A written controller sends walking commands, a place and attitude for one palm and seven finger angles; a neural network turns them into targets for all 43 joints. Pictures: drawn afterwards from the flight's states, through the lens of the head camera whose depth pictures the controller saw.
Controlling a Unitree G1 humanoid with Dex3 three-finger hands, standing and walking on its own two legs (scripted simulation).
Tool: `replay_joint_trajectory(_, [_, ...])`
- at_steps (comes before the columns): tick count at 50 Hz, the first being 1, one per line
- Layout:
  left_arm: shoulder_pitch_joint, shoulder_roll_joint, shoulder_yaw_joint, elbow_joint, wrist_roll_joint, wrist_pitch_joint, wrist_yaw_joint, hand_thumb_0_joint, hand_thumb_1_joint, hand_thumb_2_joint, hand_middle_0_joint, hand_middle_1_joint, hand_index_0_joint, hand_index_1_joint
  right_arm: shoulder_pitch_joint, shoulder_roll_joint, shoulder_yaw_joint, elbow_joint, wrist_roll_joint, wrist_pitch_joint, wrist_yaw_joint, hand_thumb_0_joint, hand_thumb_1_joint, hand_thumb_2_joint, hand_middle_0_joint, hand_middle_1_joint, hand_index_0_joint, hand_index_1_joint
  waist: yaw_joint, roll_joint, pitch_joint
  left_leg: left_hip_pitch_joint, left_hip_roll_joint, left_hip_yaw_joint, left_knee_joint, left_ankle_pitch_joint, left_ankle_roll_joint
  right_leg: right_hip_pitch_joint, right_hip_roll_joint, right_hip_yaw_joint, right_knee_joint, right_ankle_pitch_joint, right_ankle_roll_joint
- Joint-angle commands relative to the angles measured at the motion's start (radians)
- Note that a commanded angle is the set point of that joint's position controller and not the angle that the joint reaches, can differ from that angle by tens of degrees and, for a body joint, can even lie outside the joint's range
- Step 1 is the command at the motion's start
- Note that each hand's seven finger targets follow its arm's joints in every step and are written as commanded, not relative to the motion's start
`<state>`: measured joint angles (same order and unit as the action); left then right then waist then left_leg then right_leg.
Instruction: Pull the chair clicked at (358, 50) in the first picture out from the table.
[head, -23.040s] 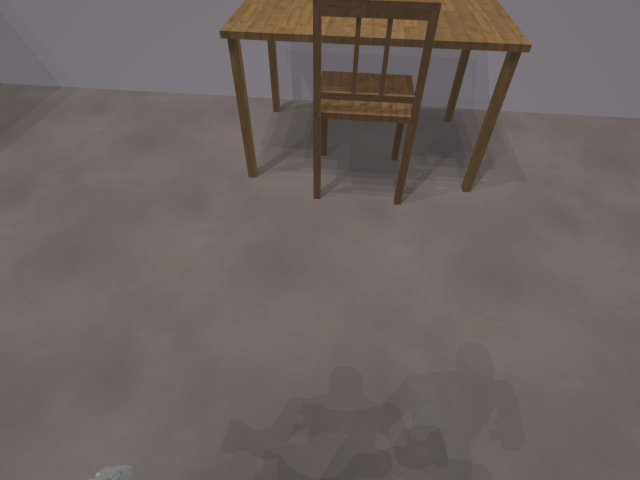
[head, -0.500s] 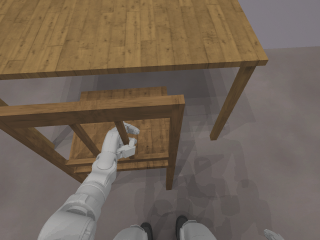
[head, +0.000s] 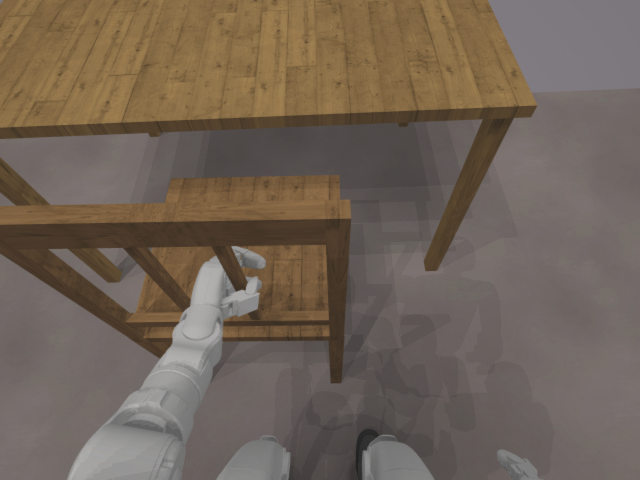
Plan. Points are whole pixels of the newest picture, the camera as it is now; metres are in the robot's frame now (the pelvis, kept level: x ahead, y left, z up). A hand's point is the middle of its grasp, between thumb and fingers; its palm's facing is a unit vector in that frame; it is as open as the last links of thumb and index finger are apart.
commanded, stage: step backward, pulling the chair out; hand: left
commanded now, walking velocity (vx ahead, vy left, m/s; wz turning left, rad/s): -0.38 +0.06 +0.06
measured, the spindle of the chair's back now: (169, 285) +0.38 +0.24 -0.07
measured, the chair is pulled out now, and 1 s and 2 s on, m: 0.22 0.29 0.41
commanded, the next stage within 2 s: none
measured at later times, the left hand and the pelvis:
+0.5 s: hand (230, 327) +0.31 +0.13 -0.06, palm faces -0.10 -0.97 -0.21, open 5.2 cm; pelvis -0.04 +0.03 -0.02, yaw +0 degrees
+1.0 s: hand (222, 346) +0.28 +0.14 -0.06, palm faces -0.10 -0.97 -0.20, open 5.1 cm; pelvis -0.09 +0.04 -0.01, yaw +0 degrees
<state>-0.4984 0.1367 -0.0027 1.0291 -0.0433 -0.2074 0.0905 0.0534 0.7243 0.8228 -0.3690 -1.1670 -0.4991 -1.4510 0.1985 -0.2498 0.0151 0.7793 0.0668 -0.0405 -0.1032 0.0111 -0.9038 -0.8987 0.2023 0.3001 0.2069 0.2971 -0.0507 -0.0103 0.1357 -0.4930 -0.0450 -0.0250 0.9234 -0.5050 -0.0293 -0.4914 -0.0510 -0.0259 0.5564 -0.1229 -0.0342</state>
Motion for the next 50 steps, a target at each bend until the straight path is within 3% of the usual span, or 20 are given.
replay_joint_trajectory(1, [-0.312, 0.221, 0.028, -0.2, 0.02, -0.024, 0.028, 0.0, 0.9, 0.9, -0.5, -1.45, -0.5, -1.45, 0.05, -0.118, -0.033, -0.08, -0.003, -0.019, -0.008, 0.0, -0.9, -0.9, 0.2, 0.3, 0.2, 0.3, 0.027, -0.119, -0.488, 0.086, 0.039, -0.036, -0.129, -0.026, -0.009, 0.418, -0.302, 0.245, -0.166, 0.32, -0.091])
replay_joint_trajectory(6, [-0.342, 0.168, -0.021, -0.253, 0.016, 0.012, 0.01, 0.0, 0.9, 0.9, -0.5, -1.45, -0.5, -1.45, 0.094, -0.131, -0.046, -0.089, -0.01, 0.007, -0.034, 0.0, -0.9, -0.9, 0.2, 0.3, 0.2, 0.3, -0.001, -0.128, -0.52, 0.25, 0.091, 0.044, -0.556, 0.292, 0.0, 0.445, -0.201, 0.112, -0.066, 0.349, 0.007])
replay_joint_trajectory(8, [-0.362, 0.128, -0.043, -0.27, 0.018, 0.014, 0.0, 0.0, 0.9, 0.9, -0.5, -1.45, -0.5, -1.45, 0.087, -0.163, -0.076, -0.119, -0.014, 0.026, -0.038, 0.0, -0.9, -0.9, 0.2, 0.3, 0.2, 0.3, 0.003, 0.002, -0.516, 0.336, 0.212, -0.035, -0.531, 0.612, 0.038, 0.36, -0.082, 0.032, 0.015, 0.35, 0.056])
replay_joint_trajectory(10, [-0.407, 0.083, -0.061, -0.311, 0.029, 0.011, -0.015, 0.0, 0.9, 0.9, -0.5, -1.45, -0.5, -1.45, 0.104, -0.15, -0.087, -0.146, -0.007, 0.038, -0.025, 0.0, -0.9, -0.9, 0.2, 0.3, 0.2, 0.3, -0.016, 0.004, -0.551, 0.401, 0.232, 0.035, -0.431, 0.783, 0.023, 0.347, -0.052, 0.015, 0.03, 0.431, 0.062])
replay_joint_trajectory(12, [-0.457, 0.072, -0.081, -0.383, 0.043, -0.006, -0.026, 0.0, 0.9, 0.9, -0.5, -1.45, -0.5, -1.45, 0.049, -0.127, -0.085, -0.184, -0.035, 0.061, -0.018, 0.0, -0.9, -0.9, 0.2, 0.3, 0.2, 0.3, -0.026, 0.189, -0.502, 0.313, 0.234, 0.025, -0.463, 0.744, 0.008, 0.336, -0.079, 0.012, 0.1, 0.421, 0.047])
replay_joint_trajectory(15, [-0.364, 0.098, -0.039, -0.35, 0.048, 0.001, -0.023, 0.0, 0.9, 0.9, -0.5, -1.45, -0.5, -1.45, 0.058, -0.136, -0.094, -0.204, -0.041, 0.085, -0.009, 0.0, -0.9, -0.9, 0.2, 0.3, 0.2, 0.3, 0.001, 0.182, -0.415, 0.16, 0.279, -0.004, -0.478, 0.59, 0.029, 0.345, -0.044, 0.009, 0.155, 0.225, 0.037])
replay_joint_trajectory(19, [-0.373, 0.123, -0.022, -0.322, 0.049, -0.01, -0.016, 0.0, 0.9, 0.9, -0.5, -1.45, -0.5, -1.45, 0.083, -0.127, -0.091, -0.187, -0.036, 0.079, -0.01, 0.0, -0.9, -0.9, 0.2, 0.3, 0.2, 0.3, 0.009, 0.054, -0.339, 0.04, 0.232, 0.034, -0.433, 0.244, 0.03, 0.323, -0.087, 0.063, 0.102, 0.14, 0.015])
replay_joint_trajectory(24, [-0.352, 0.211, 0.033, -0.202, 0.042, -0.022, -0.01, 0.0, 0.9, 0.9, -0.5, -1.45, -0.5, -1.45, 0.16, -0.095, -0.073, -0.082, -0.015, 0.033, -0.014, 0.0, -0.9, -0.9, 0.2, 0.3, 0.2, 0.3, 0.005, -0.253, -0.395, 0.205, 0.059, 0.103, -0.196, -0.003, 0.004, 0.163, -0.211, 0.174, -0.254, -0.127, -0.017])
replay_joint_trajectory(26, [-0.362, 0.208, 0.039, -0.183, 0.052, -0.03, -0.009, 0.0, 0.9, 0.9, -0.5, -1.45, -0.5, -1.45, 0.155, -0.088, -0.06, -0.069, -0.015, 0.012, -0.013, 0.0, -0.9, -0.9, 0.2, 0.3, 0.2, 0.3, 0.01, -0.257, -0.438, 0.22, 0.057, 0.087, -0.188, -0.002, 0.012, 0.195, -0.216, 0.157, -0.279, -0.164, -0.012])
replay_joint_trajectory(29, [-0.364, 0.198, 0.03, -0.163, 0.046, -0.032, -0.006, 0.0, 0.9, 0.9, -0.5, -1.45, -0.5, -1.45, 0.154, -0.11, -0.05, -0.06, -0.02, 0.001, -0.02, 0.0, -0.9, -0.9, 0.2, 0.3, 0.2, 0.3, -0.005, -0.135, -0.458, 0.262, 0.087, 0.072, -0.433, 0.078, 0.027, 0.209, -0.169, 0.079, -0.189, -0.143, 0.029])
replay_joint_trajectory(33, [-0.374, 0.164, 0.015, -0.253, 0.06, -0.048, -0.003, 0.0, 0.9, 0.9, -0.5, -1.45, -0.5, -1.45, 0.073, -0.151, -0.074, -0.145, -0.042, 0.019, -0.021, 0.0, -0.9, -0.9, 0.2, 0.3, 0.2, 0.3, 0.018, 0.303, -0.331, 0.006, 0.294, -0.1, -0.597, 0.261, 0.111, 0.258, -0.014, -0.011, 0.243, -0.131, 0.06])
replay_joint_trajectory(35, [-0.404, 0.149, 0.023, -0.266, 0.054, -0.045, -0.007, 0.0, 0.9, 0.9, -0.5, -1.45, -0.5, -1.45, 0.086, -0.13, -0.083, -0.148, -0.032, 0.028, -0.012, 0.0, -0.9, -0.9, 0.2, 0.3, 0.2, 0.3, 0.019, 0.156, -0.358, 0.108, 0.322, -0.092, -0.462, 0.577, 0.114, 0.299, -0.004, 0.007, 0.196, 0.016, 0.052])
replay_joint_trajectory(36, [-0.411, 0.138, 0.02, -0.257, 0.051, -0.045, -0.008, 0.0, 0.9, 0.9, -0.5, -1.45, -0.5, -1.45, 0.109, -0.129, -0.091, -0.14, -0.028, 0.028, -0.008, 0.0, -0.9, -0.9, 0.2, 0.3, 0.2, 0.3, 0.007, 0.031, -0.397, 0.194, 0.276, -0.043, -0.361, 0.666, 0.07, 0.321, -0.024, 0.023, 0.062, 0.235, 0.04])
replay_joint_trajectory(38, [-0.429, 0.166, 0.011, -0.201, 0.048, -0.037, -0.01, 0.0, 0.9, 0.9, -0.5, -1.45, -0.5, -1.45, 0.157, -0.133, -0.109, -0.107, -0.024, 0.022, -0.01, 0.0, -0.9, -0.9, 0.2, 0.3, 0.2, 0.3, -0.018, -0.178, -0.449, 0.212, 0.165, 0.029, -0.219, 0.492, -0.012, 0.366, -0.17, 0.14, -0.062, 0.513, -0.037])
replay_joint_trajectory(39, [-0.434, 0.146, -0.014, -0.182, 0.053, -0.04, -0.02, 0.0, 0.9, 0.9, -0.5, -1.45, -0.5, -1.45, 0.138, -0.124, -0.097, -0.097, -0.028, 0.016, -0.005, 0.0, -0.9, -0.9, 0.2, 0.3, 0.2, 0.3, -0.018, -0.142, -0.391, 0.186, 0.123, 0.034, -0.202, 0.226, -0.028, 0.312, -0.22, 0.161, -0.101, 0.491, -0.071])
replay_joint_trajectory(40, [-0.422, 0.183, 0.014, -0.176, 0.05, -0.046, -0.018, 0.0, 0.9, 0.9, -0.5, -1.45, -0.5, -1.45, 0.14, -0.126, -0.093, -0.084, -0.026, 0.014, -0.012, 0.0, -0.9, -0.9, 0.2, 0.3, 0.2, 0.3, -0.014, -0.155, -0.449, 0.184, 0.104, 0.038, -0.221, 0.13, -0.024, 0.348, -0.233, 0.157, -0.121, 0.488, -0.069])
replay_joint_trajectory(42, [-0.38, 0.209, 0.036, -0.141, 0.046, -0.046, -0.013, 0.0, 0.9, 0.9, -0.5, -1.45, -0.5, -1.45, 0.121, -0.123, -0.088, -0.078, -0.023, 0.009, -0.018, 0.0, -0.9, -0.9, 0.2, 0.3, 0.2, 0.3, -0.004, -0.11, -0.463, 0.213, 0.111, 0.042, -0.319, 0.127, -0.008, 0.335, -0.212, 0.128, -0.125, 0.352, -0.03])
replay_joint_trajectory(46, [-0.398, 0.146, -0.004, -0.243, 0.049, -0.052, -0.011, 0.0, 0.9, 0.9, -0.5, -1.45, -0.5, -1.45, 0.089, -0.141, -0.093, -0.127, -0.046, 0.031, -0.015, 0.0, -0.9, -0.9, 0.2, 0.3, 0.2, 0.3, -0.007, 0.221, -0.456, 0.256, 0.27, -0.066, -0.491, 0.633, 0.061, 0.294, -0.028, 0.013, 0.088, 0.18, 0.054])
replay_joint_trajectory(47, [-0.401, 0.151, 0.004, -0.261, 0.053, -0.054, -0.01, 0.0, 0.9, 0.9, -0.5, -1.45, -0.5, -1.45, 0.076, -0.136, -0.093, -0.139, -0.05, 0.041, -0.009, 0.0, -0.9, -0.9, 0.2, 0.3, 0.2, 0.3, 0.0, 0.243, -0.446, 0.224, 0.285, -0.065, -0.486, 0.657, 0.064, 0.308, -0.025, 0.016, 0.105, 0.145, 0.049])
replay_joint_trajectory(50, [-0.366, 0.16, 0.014, -0.279, 0.049, -0.045, -0.011, 0.0, 0.9, 0.9, -0.5, -1.45, -0.5, -1.45, 0.078, -0.13, -0.096, -0.167, -0.041, 0.054, -0.001, 0.0, -0.9, -0.9, 0.2, 0.3, 0.2, 0.3, 0.008, 0.127, -0.412, 0.158, 0.281, -0.032, -0.469, 0.505, 0.058, 0.338, -0.025, 0.028, 0.06, 0.101, 0.044])
